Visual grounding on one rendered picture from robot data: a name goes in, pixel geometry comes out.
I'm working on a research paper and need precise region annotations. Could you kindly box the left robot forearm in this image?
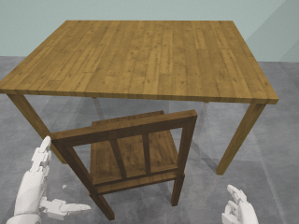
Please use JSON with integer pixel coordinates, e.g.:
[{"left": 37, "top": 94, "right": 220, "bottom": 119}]
[{"left": 6, "top": 213, "right": 42, "bottom": 224}]

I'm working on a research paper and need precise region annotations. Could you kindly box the left robot hand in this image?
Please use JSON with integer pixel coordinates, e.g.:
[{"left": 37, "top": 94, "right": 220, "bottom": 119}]
[{"left": 14, "top": 136, "right": 92, "bottom": 221}]

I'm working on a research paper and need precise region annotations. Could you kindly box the right robot hand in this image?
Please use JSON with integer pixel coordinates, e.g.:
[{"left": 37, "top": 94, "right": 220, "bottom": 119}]
[{"left": 221, "top": 185, "right": 259, "bottom": 224}]

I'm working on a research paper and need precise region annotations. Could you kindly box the chair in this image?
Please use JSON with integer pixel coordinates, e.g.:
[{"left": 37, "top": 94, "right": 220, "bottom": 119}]
[{"left": 50, "top": 109, "right": 198, "bottom": 221}]

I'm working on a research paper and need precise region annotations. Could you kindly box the table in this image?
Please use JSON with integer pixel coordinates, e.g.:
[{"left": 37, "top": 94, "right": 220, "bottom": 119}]
[{"left": 0, "top": 20, "right": 279, "bottom": 175}]

